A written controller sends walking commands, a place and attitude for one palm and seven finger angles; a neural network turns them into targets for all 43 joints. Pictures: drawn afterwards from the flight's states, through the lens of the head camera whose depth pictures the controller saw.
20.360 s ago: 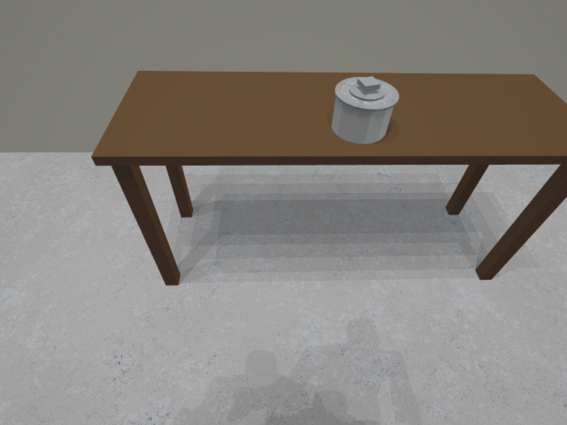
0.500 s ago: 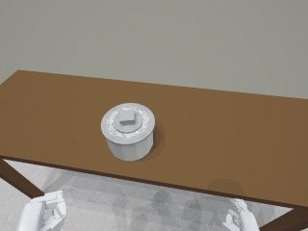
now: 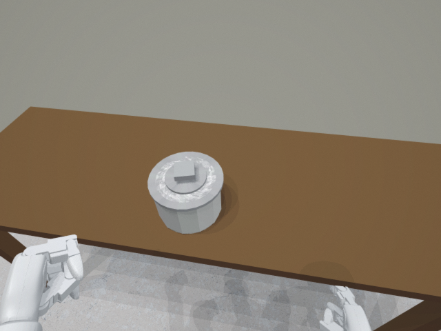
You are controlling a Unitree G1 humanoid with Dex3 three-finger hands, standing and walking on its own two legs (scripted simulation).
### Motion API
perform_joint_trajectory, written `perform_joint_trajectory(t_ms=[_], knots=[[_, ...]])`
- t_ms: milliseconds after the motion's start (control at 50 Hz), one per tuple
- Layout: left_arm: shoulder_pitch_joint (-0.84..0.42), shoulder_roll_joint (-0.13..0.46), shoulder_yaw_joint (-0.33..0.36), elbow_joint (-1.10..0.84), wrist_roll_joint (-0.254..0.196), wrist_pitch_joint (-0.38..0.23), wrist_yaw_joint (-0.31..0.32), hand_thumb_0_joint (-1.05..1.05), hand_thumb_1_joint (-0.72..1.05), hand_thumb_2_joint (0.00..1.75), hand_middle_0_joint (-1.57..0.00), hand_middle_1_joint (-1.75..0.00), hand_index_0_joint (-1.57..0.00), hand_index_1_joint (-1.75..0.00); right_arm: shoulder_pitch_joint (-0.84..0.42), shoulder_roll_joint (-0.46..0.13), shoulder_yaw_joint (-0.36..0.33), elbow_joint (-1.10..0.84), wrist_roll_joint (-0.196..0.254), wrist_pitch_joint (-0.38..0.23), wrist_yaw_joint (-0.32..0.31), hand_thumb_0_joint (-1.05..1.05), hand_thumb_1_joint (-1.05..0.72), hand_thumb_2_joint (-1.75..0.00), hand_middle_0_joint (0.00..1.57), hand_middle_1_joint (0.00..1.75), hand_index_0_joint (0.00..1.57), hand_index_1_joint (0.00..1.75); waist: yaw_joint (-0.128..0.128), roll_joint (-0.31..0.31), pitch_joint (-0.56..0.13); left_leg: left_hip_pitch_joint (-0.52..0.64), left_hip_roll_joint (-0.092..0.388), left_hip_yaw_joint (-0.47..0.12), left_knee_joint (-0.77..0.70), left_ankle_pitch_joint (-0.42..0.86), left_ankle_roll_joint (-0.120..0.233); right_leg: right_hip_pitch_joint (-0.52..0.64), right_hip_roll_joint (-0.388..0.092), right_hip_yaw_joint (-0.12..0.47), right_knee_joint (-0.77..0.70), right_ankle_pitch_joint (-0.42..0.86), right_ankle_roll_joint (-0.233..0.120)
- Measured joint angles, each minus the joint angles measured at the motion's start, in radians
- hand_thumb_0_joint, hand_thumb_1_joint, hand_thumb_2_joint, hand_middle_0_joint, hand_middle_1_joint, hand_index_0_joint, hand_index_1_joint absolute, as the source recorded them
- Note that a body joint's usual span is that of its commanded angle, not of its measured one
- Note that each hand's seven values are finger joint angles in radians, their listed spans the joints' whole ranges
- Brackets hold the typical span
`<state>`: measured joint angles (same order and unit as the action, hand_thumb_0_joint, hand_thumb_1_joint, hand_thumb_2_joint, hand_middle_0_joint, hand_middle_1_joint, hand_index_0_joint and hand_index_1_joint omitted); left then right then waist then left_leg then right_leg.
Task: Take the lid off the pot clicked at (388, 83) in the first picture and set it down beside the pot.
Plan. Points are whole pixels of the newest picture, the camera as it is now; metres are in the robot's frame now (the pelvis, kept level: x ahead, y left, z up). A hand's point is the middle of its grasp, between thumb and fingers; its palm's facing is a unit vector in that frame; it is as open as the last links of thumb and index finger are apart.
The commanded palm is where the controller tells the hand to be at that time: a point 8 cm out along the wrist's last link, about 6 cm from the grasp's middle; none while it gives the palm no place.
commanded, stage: reach forward and open the fingers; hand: left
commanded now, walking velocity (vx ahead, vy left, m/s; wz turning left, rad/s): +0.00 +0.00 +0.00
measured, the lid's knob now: (184, 170) +0.41 +0.14 +0.05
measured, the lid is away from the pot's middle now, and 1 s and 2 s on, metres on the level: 0.00 0.00 0.00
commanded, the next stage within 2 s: move the open hand above the knob in 1.18 s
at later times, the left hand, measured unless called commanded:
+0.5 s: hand (64, 269) +0.17 +0.26 +0.09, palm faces -0.25 -0.06 -0.97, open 3.5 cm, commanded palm +0.17 +0.25 +0.15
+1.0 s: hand (73, 226) +0.23 +0.26 +0.11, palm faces -0.19 -0.04 -0.98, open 9.2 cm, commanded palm +0.22 +0.25 +0.18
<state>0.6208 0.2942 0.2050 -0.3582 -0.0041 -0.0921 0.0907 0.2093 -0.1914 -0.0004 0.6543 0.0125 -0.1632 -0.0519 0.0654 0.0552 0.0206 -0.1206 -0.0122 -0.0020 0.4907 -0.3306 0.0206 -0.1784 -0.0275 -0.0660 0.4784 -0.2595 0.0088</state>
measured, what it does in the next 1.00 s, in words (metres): stands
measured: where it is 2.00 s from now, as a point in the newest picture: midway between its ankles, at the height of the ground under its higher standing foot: outside the picture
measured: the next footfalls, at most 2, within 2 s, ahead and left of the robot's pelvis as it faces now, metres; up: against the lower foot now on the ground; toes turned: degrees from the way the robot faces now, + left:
none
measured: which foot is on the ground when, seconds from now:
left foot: down 0.00-1.00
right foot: down 0.00-1.00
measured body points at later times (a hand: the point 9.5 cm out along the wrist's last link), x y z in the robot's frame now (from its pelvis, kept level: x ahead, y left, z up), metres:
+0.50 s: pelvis -0.01 -0.01 +0.00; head -0.01 -0.06 +0.45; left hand +0.18 +0.26 +0.14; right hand +0.19 -0.23 -0.10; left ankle -0.04 +0.10 -0.74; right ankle +0.00 -0.12 -0.74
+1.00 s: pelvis -0.04 +0.00 +0.01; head -0.03 -0.04 +0.45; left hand +0.23 +0.26 +0.17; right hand +0.16 -0.22 -0.10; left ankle -0.04 +0.10 -0.74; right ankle +0.00 -0.12 -0.74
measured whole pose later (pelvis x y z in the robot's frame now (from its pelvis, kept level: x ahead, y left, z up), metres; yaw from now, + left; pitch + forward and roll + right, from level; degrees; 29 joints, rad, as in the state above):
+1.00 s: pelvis -0.04 +0.00 +0.01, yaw +0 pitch -1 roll +0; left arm 0.06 0.66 0.06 -0.14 0.76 0.01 -0.26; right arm 0.15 -0.27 0.02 0.57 0.05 0.07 -0.01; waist 0.06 0.11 0.03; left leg -0.17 -0.03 0.01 0.42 -0.23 0.03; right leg -0.23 -0.04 -0.05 0.40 -0.15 0.01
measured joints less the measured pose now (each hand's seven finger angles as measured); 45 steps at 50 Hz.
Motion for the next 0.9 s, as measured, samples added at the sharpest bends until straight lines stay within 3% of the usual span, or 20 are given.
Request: perform_joint_trajectory(t_ms=[100, 140, 240, 300, 340, 380, 560, 660, 820, 900], knots=[[-0.034, 0.002, 0.009, -0.018, -0.005, -0.002, 0.001, 0.02, 0.90, 0.89, -1.30, -1.50, -1.30, -1.50, -0.004, -0.006, 0.005, -0.002, -0.001, -0.003, 0.002, 0.02, -0.91, -0.90, 0.20, 0.30, 0.18, 0.29, 0.002, 0.004, 0.011, 0.004, 0.003, -0.001, -0.004, 0.005, -0.002, 0.005, 0.003, -0.001, -0.007, 0.006, -0.002], [-0.039, 0.049, -0.010, -0.060, 0.203, 0.044, 0.028, 0.02, 0.90, 0.89, -1.30, -1.50, -1.30, -1.50, 0.003, -0.018, 0.017, -0.025, -0.015, 0.028, 0.009, 0.02, -0.91, -0.90, 0.20, 0.30, 0.18, 0.29, 0.015, 0.002, -0.012, -0.024, 0.005, 0.006, 0.006, 0.002, -0.003, -0.028, 0.005, 0.005, 0.009, 0.003, -0.005], [-0.052, 0.169, -0.049, -0.100, 0.586, 0.151, 0.047, 0.01, 0.85, 0.90, -1.27, -1.45, -1.27, -1.45, -0.031, -0.046, 0.024, -0.087, -0.024, 0.139, 0.046, 0.02, -0.91, -0.90, 0.20, 0.30, 0.20, 0.29, 0.025, 0.020, -0.027, -0.079, 0.010, 0.033, 0.030, -0.003, -0.005, -0.100, 0.011, 0.032, 0.046, 0.002, -0.011], [-0.057, 0.239, -0.067, -0.075, 0.731, 0.198, 0.006, 0.01, 0.79, 0.93, -1.25, -1.38, -1.25, -1.38, -0.061, -0.060, 0.025, -0.097, -0.014, 0.210, 0.055, 0.01, -0.91, -0.90, 0.20, 0.30, 0.20, 0.29, 0.025, 0.035, -0.028, -0.090, 0.016, 0.049, 0.029, 0.000, -0.006, -0.119, 0.018, 0.048, 0.048, 0.010, -0.013], [-0.074, 0.276, -0.083, -0.052, 0.781, 0.212, -0.034, 0.01, 0.74, 0.95, -1.24, -1.32, -1.23, -1.32, -0.070, -0.071, 0.022, -0.097, -0.006, 0.233, 0.053, 0.02, -0.91, -0.90, 0.20, 0.30, 0.20, 0.29, 0.024, 0.047, -0.031, -0.089, 0.015, 0.047, 0.022, 0.006, -0.005, -0.117, 0.018, 0.046, 0.040, 0.015, -0.012], [-0.090, 0.299, -0.093, -0.037, 0.794, 0.213, -0.082, 0.01, 0.68, 0.98, -1.22, -1.26, -1.21, -1.26, -0.076, -0.083, 0.019, -0.093, 0.006, 0.240, 0.048, 0.02, -0.91, -0.90, 0.20, 0.30, 0.20, 0.29, 0.020, 0.061, -0.038, -0.085, 0.014, 0.041, 0.014, 0.012, -0.004, -0.108, 0.016, 0.040, 0.028, 0.020, -0.010], [-0.227, 0.367, -0.112, 0.036, 0.756, 0.124, -0.310, 0.00, 0.42, 1.12, -1.13, -0.95, -1.12, -0.95, -0.075, -0.098, 0.015, -0.083, 0.020, 0.225, 0.019, 0.01, -0.91, -0.90, 0.19, 0.30, 0.20, 0.29, 0.009, 0.074, -0.023, -0.061, 0.005, 0.005, -0.023, 0.044, -0.003, -0.062, 0.006, 0.004, -0.025, 0.046, -0.008], [-0.291, 0.388, -0.088, 0.050, 0.750, 0.053, -0.331, 0.00, 0.28, 1.18, -1.07, -0.77, -1.07, -0.78, -0.070, -0.089, 0.013, -0.087, 0.020, 0.219, 0.020, 0.01, -0.91, -0.90, 0.19, 0.30, 0.20, 0.29, 0.006, 0.066, -0.013, -0.060, 0.004, 0.001, -0.040, 0.063, -0.004, -0.055, 0.005, 0.000, -0.052, 0.069, -0.008], [-0.425, 0.355, -0.128, 0.119, 0.759, 0.062, -0.337, 0.00, 0.06, 1.24, -0.97, -0.49, -0.97, -0.49, -0.062, -0.088, 0.010, -0.084, 0.025, 0.220, 0.031, 0.01, -0.91, -0.90, 0.20, 0.30, 0.20, 0.29, 0.002, 0.059, 0.010, -0.062, -0.007, 0.003, -0.059, 0.090, 0.003, -0.055, -0.005, 0.003, -0.072, 0.096, -0.003], [-0.479, 0.376, -0.148, 0.152, 0.780, 0.054, -0.333, 0.00, -0.05, 1.27, -0.93, -0.35, -0.92, -0.35, -0.064, -0.083, 0.017, -0.072, 0.028, 0.230, 0.030, 0.01, -0.91, -0.90, 0.20, 0.30, 0.20, 0.29, -0.002, 0.054, 0.007, -0.055, -0.012, 0.009, -0.068, 0.096, 0.007, -0.053, -0.009, 0.009, -0.074, 0.100, 0.000]])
